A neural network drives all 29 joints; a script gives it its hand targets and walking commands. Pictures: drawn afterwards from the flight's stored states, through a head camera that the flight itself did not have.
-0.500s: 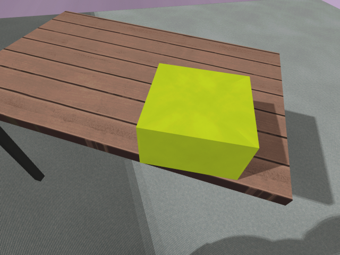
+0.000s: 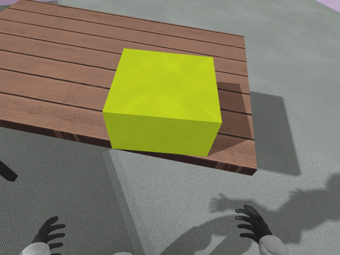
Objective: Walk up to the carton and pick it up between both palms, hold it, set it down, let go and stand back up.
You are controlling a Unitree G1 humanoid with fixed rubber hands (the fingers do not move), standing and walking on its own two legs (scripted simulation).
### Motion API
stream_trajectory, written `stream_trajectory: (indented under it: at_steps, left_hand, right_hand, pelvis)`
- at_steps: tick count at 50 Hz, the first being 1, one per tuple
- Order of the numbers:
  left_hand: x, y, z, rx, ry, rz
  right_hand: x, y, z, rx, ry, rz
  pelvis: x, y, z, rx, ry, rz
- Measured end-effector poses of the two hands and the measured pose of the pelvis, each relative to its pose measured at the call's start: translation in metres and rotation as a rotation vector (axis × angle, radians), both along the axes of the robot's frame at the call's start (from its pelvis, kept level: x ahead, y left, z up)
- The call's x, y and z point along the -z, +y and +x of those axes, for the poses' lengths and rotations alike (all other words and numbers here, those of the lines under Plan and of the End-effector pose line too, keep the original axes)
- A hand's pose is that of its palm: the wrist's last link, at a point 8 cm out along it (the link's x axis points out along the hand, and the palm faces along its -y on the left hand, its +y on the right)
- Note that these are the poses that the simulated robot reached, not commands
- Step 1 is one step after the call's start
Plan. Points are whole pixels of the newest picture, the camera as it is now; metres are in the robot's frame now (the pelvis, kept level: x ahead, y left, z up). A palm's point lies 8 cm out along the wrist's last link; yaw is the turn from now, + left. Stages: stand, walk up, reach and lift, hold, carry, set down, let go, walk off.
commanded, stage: reach and lift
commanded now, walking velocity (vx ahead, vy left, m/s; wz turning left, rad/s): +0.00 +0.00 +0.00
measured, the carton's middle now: (164, 101) +0.53 +0.04 +0.03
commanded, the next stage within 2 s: none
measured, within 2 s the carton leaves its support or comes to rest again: neither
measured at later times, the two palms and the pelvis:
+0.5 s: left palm (40, 223) +0.19 +0.30 -0.04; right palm (261, 225) +0.21 -0.21 -0.03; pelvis +0.03 +0.04 +0.02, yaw -1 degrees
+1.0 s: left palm (40, 199) +0.22 +0.29 +0.01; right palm (273, 208) +0.23 -0.22 +0.02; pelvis +0.04 +0.04 +0.02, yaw -2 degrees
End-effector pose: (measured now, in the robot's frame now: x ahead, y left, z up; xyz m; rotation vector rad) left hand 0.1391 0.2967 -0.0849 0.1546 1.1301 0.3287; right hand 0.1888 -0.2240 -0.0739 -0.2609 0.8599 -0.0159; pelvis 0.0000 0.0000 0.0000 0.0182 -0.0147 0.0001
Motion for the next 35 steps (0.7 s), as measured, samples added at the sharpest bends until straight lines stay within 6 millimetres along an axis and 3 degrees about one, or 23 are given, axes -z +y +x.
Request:
stream_trajectory:
  at_steps: [4,7,18,29,35]
  left_hand:
    - [-0.013,0.0,0.014,0.04,-0.048,-0.005]
    - [-0.023,-0.001,0.024,0.072,-0.088,-0.014]
    - [-0.027,0.004,0.027,0.084,-0.176,-0.051]
    - [-0.054,-0.002,0.059,0.124,-0.352,-0.059]
    - [-0.063,-0.005,0.062,0.125,-0.4,-0.069]
  right_hand:
    - [-0.005,0.021,0.015,0.009,-0.052,0.044]
    - [-0.012,0.027,0.018,0.026,-0.081,0.046]
    - [-0.031,0.012,0.001,0.052,-0.097,0.007]
    - [-0.051,0.02,0.026,0.049,-0.21,0.06]
    - [-0.06,0.017,0.03,0.058,-0.251,0.074]
  pelvis:
    - [-0.002,0.004,-0.001,-0.004,-0.007,-0.004]
    - [-0.006,0.01,0.002,0.0,-0.019,-0.005]
    - [-0.018,0.032,0.023,0.02,-0.02,-0.017]
    - [-0.023,0.047,0.041,0.026,-0.029,-0.024]
    - [-0.024,0.048,0.046,0.026,-0.035,-0.026]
